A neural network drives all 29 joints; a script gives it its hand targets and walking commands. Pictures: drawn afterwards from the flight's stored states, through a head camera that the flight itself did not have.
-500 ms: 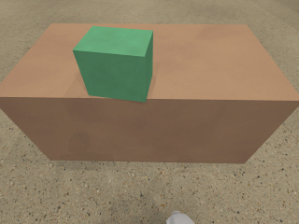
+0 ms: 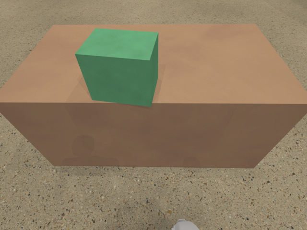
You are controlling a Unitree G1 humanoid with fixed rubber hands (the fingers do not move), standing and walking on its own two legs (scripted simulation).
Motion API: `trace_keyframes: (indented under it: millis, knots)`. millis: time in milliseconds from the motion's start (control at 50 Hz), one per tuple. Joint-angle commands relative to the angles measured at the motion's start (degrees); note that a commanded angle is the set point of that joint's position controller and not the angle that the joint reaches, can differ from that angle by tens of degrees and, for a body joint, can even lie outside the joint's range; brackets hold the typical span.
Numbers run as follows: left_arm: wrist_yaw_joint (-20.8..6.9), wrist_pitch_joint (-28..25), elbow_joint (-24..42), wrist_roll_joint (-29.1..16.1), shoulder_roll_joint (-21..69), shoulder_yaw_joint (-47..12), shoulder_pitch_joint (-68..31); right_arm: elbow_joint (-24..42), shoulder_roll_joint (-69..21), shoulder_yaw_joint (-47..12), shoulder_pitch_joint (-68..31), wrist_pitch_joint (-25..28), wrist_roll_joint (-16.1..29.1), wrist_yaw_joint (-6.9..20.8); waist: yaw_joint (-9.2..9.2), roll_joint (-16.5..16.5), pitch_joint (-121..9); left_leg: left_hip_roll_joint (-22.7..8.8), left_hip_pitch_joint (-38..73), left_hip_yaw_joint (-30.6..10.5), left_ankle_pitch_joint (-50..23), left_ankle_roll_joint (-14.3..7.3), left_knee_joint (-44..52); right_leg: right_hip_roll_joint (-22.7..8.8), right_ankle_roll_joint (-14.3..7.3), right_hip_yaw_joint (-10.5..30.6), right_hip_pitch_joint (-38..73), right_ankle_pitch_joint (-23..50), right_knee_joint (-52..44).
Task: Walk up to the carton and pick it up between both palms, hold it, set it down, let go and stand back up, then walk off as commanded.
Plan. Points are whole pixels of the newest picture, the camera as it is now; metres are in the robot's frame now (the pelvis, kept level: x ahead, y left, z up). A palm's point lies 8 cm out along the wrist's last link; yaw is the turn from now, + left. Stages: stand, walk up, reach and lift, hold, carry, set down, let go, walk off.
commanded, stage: walk up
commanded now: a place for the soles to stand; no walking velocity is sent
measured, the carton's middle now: (123, 67) +0.72 +0.12 +0.02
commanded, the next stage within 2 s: none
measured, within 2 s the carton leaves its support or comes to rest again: neither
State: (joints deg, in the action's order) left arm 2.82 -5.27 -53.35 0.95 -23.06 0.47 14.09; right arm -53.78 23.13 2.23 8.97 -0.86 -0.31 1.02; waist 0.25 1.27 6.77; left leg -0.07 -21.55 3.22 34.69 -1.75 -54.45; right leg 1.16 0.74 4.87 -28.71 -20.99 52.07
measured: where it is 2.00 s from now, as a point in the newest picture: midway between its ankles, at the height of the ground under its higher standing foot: (128, 214)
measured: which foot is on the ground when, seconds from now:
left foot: down 0.00-0.36, up 0.38-0.66, down 0.68-1.00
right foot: down 0.00-0.68, up 0.70-0.94, down 0.96-1.00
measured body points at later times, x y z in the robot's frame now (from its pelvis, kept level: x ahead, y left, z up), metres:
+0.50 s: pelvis +0.04 +0.01 +0.01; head +0.07 -0.02 +0.46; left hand +0.10 +0.34 -0.08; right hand +0.14 -0.30 -0.13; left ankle +0.04 +0.13 -0.65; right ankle +0.07 -0.12 -0.69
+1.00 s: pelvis +0.15 +0.09 -0.01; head +0.17 +0.07 +0.44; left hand +0.21 +0.41 -0.11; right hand +0.22 -0.23 -0.13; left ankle +0.13 +0.19 -0.69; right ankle +0.22 -0.05 -0.69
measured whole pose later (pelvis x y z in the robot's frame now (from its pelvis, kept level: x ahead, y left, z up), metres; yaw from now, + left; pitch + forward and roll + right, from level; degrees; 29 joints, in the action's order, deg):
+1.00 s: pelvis +0.15 +0.09 -0.01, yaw -2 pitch -4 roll +1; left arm 1.3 -5.8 -53.3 0.9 -23.6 0.5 16.4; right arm -54.6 24.0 2.3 10.0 1.1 -0.3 2.9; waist 0.3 0.9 6.7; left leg -2.0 -20.4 7.4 31.8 -2.3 -56.4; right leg 0.1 0.3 4.5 -29.9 -21.1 55.1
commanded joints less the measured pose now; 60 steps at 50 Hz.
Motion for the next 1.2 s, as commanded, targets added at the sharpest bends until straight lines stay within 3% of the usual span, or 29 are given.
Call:
trace_keyframes:
  millis: [0,60,100,120,180,260,300,320,340,360,380,420,460,560,620,640,660,680,700,720,780,880,940,960,980,1000,1060,1100,1180]
  knots:
    - [2.07,-0.76,0.65,0.32,-20.73,5.65,4.05,5.57,12.68,5.07,-3.91,0.86,-1.08,-0.66,-0.64,-9.05,-6.44,-1.45,-13.11,-8.55,5.29,-0.52,-1.26,-17.57,-17.25,35.51,17.02,11.02,-22.87]
    - [1.44,0.23,2.25,0.00,-16.98,4.35,-3.11,3.15,13.34,6.28,3.53,2.01,-1.42,-0.48,4.28,-6.27,-7.30,-3.31,7.17,-10.65,-5.64,-2.21,15.97,-10.59,-10.63,22.06,-1.59,6.69,-14.61]
    - [1.20,0.67,3.62,-0.59,-11.29,2.90,-7.73,2.82,19.57,7.54,6.01,2.78,-2.10,-0.69,6.90,7.42,-2.25,-17.96,15.58,-33.95,5.17,-6.79,36.13,4.42,-3.55,-1.69,-20.43,-8.19,6.52]
    - [1.56,0.86,2.71,-0.23,-14.90,3.48,-7.25,3.01,19.77,7.31,4.65,2.83,-1.73,-0.58,5.75,2.57,-0.07,-22.33,12.13,-36.28,0.18,-8.62,36.22,1.14,-2.73,-0.30,-18.85,-12.87,8.56]
    - [0.82,0.27,1.08,-0.60,-14.42,3.31,-2.33,3.51,16.61,6.15,-0.22,3.08,-1.48,-1.17,2.93,6.14,-1.30,-19.37,13.22,-26.66,-18.76,-8.58,29.41,-0.87,-2.25,-1.69,-13.61,-10.29,7.27]
    - [-1.43,-1.52,2.83,0.16,-17.00,4.65,-1.15,3.75,18.92,8.19,3.56,2.37,-2.08,1.47,4.59,9.98,-3.57,-19.74,18.39,-28.49,2.51,-14.07,32.07,-3.33,-2.34,-7.37,-12.15,-12.59,-2.59]
    - [-1.32,-2.42,0.11,0.18,-16.36,5.12,5.64,5.01,17.20,7.51,-1.24,1.56,-1.64,1.98,-0.49,6.22,-5.10,-14.55,5.27,-18.03,-3.07,-10.20,24.39,-1.08,-3.15,-9.85,7.65,-1.88,-14.60]
    - [-0.95,-2.73,-2.11,0.11,-16.77,6.02,13.11,6.28,14.35,6.59,-5.49,1.32,-1.68,2.26,-5.41,1.55,-7.14,-9.07,-6.39,-10.96,-7.94,-6.17,13.85,0.84,-4.42,-7.27,22.78,-3.76,-18.88]
    - [-0.15,-3.09,-3.82,0.39,-22.18,8.34,22.07,8.27,10.51,5.57,-6.83,1.63,-1.24,2.47,-10.16,-13.19,-10.59,-0.45,-22.17,-4.58,-16.48,-1.31,-9.01,-9.31,-9.02,19.54,36.48,-17.13,-26.28]
    - [-0.03,-3.10,-2.92,-0.68,-25.78,8.88,23.79,9.72,9.67,4.81,-6.20,1.63,-0.87,2.00,-8.75,-18.43,-10.78,2.32,-31.25,-5.76,-0.32,0.13,-14.75,-21.00,-14.49,44.25,38.13,-16.70,-34.64]
    - [0.14,-3.09,-0.60,-0.54,-26.12,8.67,17.58,9.82,13.49,5.33,-9.89,1.42,-1.59,1.55,-7.05,-8.87,-7.17,-0.39,-31.67,-9.54,0.63,0.06,-18.02,-23.86,-18.27,48.20,32.83,-15.94,-35.26]
    - [0.78,-2.98,0.52,-0.38,-22.99,7.58,11.54,8.07,13.67,5.73,-8.50,1.74,-2.26,1.77,-3.55,-4.69,-3.71,-2.68,-28.82,-9.72,-1.82,0.11,-16.50,-21.18,-18.12,39.39,28.38,-4.89,-30.44]
    - [0.77,-2.73,1.42,-0.48,-20.80,6.99,9.40,7.84,13.52,6.36,-5.47,1.79,-2.18,1.90,-2.11,-9.15,-5.24,-4.16,-23.86,-8.71,-2.23,0.08,-11.55,-18.81,-16.22,30.41,25.05,4.48,-26.51]
    - [0.19,-2.26,3.01,0.56,-22.85,7.41,6.66,10.67,14.24,7.08,-6.47,2.22,-1.63,2.72,-2.52,-14.65,-2.42,-4.40,-17.74,-6.12,-3.39,0.55,-3.06,-17.76,-16.54,26.57,15.49,-5.66,-27.17]
    - [-0.25,-1.48,4.31,0.44,-22.77,6.96,-0.52,8.40,14.77,7.79,0.31,3.09,-0.95,2.76,2.41,-14.41,-1.40,-3.72,-2.35,-3.28,-8.79,0.45,7.36,-15.11,-13.85,18.91,3.90,-5.09,-21.78]
    - [-0.56,-0.99,4.96,0.34,-20.50,6.21,-3.59,5.53,14.58,8.25,8.21,3.67,-1.09,2.33,6.83,-11.77,-4.36,-1.33,10.99,-0.75,-10.78,0.43,13.77,-12.05,-11.26,12.53,-2.93,2.42,-12.89]
    - [-0.58,-0.70,5.07,0.17,-15.22,4.77,-2.96,1.68,16.52,9.35,19.22,4.33,-1.97,1.45,11.44,-0.21,-8.84,-0.83,25.53,-6.47,-4.63,0.12,20.80,-5.37,-7.93,5.53,-11.80,9.60,8.11]
    - [-0.17,-0.85,5.50,-0.38,-7.69,2.63,-1.67,0.76,21.84,10.33,23.69,4.53,-2.32,0.64,12.27,16.58,-7.72,-12.55,28.58,-28.92,4.76,-1.83,31.14,4.16,-4.28,0.62,-23.38,-10.14,25.83]
    - [0.29,-0.57,7.01,-1.03,-12.91,3.37,-3.35,2.18,25.19,10.39,17.50,4.52,-0.83,0.53,10.12,8.61,-6.06,-22.69,22.89,-49.20,14.44,-6.07,44.30,4.43,-3.37,3.76,-27.32,-10.87,29.07]
    - [0.27,-0.47,6.56,-0.67,-16.14,4.13,-4.94,3.45,24.53,10.05,10.32,4.46,-0.23,0.56,7.09,1.88,-1.36,-24.33,16.45,-49.41,14.89,-7.23,44.74,0.53,-3.10,3.48,-25.03,-8.01,29.17]
    - [-0.66,-0.96,2.97,-0.67,-16.68,4.51,1.41,4.36,18.28,7.95,4.47,4.80,-0.65,0.16,3.45,4.23,-0.59,-19.12,14.14,-29.97,-5.10,-7.70,34.03,-3.92,-2.29,0.40,-18.59,-3.10,18.74]
    - [-1.19,-2.04,4.16,0.09,-15.90,4.57,-0.10,4.41,19.14,7.48,3.14,4.40,-1.27,0.88,3.29,8.53,-0.46,-22.23,10.30,-24.98,-12.42,-14.62,29.31,-5.27,-2.42,-5.89,-13.08,-9.70,4.81]
    - [-0.99,-2.84,-0.15,0.13,-14.89,5.41,11.94,6.05,15.98,6.26,-2.16,2.94,-1.02,1.61,-3.83,7.31,-5.72,-15.29,-3.22,-10.54,-17.34,-9.79,17.58,-1.11,-3.87,-11.47,14.06,1.34,-11.56]
    - [-0.21,-3.13,-2.74,0.19,-16.92,6.73,20.50,7.49,13.16,5.62,-4.78,2.40,-1.15,1.87,-8.97,0.55,-8.42,-9.33,-12.71,-5.04,-20.14,-5.88,2.78,0.26,-5.13,-6.49,26.67,-1.44,-15.00]
    - [0.60,-3.21,-4.00,0.51,-24.85,9.16,28.33,10.01,8.72,4.50,-4.71,2.52,-0.45,2.04,-11.96,-17.89,-12.36,-0.31,-25.70,-0.23,-18.96,-0.92,-19.77,-13.47,-12.18,27.18,34.18,-16.76,-26.30]
    - [0.53,-2.96,-1.56,-1.01,-26.10,8.77,24.46,11.19,10.91,4.59,-5.20,2.08,0.11,1.39,-9.04,-17.29,-11.59,0.71,-31.55,-6.32,-1.48,-0.10,-21.21,-22.21,-18.58,49.50,33.56,-13.43,-33.83]
    - [1.33,-2.96,1.29,-0.19,-23.38,7.58,12.68,10.17,14.04,5.47,-7.15,2.09,-2.03,1.27,-4.00,-4.47,-2.97,-3.83,-29.39,-9.40,0.03,0.39,-19.34,-21.13,-19.31,40.48,23.46,-1.38,-28.04]
    - [1.13,-2.56,2.30,-0.02,-21.13,6.84,10.27,9.51,13.70,6.25,-3.26,2.27,-1.74,1.43,-1.98,-8.92,-5.74,-4.28,-22.58,-8.23,2.50,-0.28,-12.39,-18.79,-17.39,31.77,19.44,7.70,-23.01]
    - [0.84,-1.92,3.97,1.02,-22.95,7.09,4.29,11.27,14.80,7.28,-1.15,2.90,-0.92,2.06,-0.25,-15.11,-4.33,-4.41,-11.85,-7.34,-1.28,-0.38,-1.96,-17.71,-15.97,27.67,7.47,-3.01,-22.37]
